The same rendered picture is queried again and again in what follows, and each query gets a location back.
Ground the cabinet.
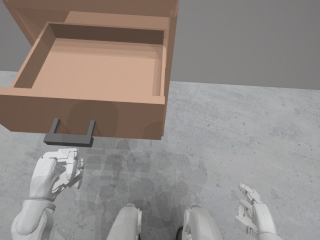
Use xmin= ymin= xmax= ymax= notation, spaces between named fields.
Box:
xmin=2 ymin=0 xmax=180 ymax=137

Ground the right robot thigh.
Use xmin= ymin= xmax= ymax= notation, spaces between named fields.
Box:
xmin=183 ymin=207 xmax=223 ymax=240

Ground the handle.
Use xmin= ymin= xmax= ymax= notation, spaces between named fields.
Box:
xmin=43 ymin=118 xmax=96 ymax=148

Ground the left robot hand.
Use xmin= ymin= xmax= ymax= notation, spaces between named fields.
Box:
xmin=29 ymin=148 xmax=86 ymax=202

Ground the right robot hand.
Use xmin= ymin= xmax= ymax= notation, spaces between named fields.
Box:
xmin=235 ymin=183 xmax=277 ymax=239

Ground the drawer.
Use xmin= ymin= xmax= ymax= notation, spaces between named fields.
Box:
xmin=0 ymin=21 xmax=167 ymax=140

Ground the left robot forearm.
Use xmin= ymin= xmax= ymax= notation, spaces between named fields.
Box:
xmin=10 ymin=198 xmax=56 ymax=240

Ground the robot right shin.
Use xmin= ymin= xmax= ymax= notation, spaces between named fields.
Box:
xmin=181 ymin=204 xmax=202 ymax=240

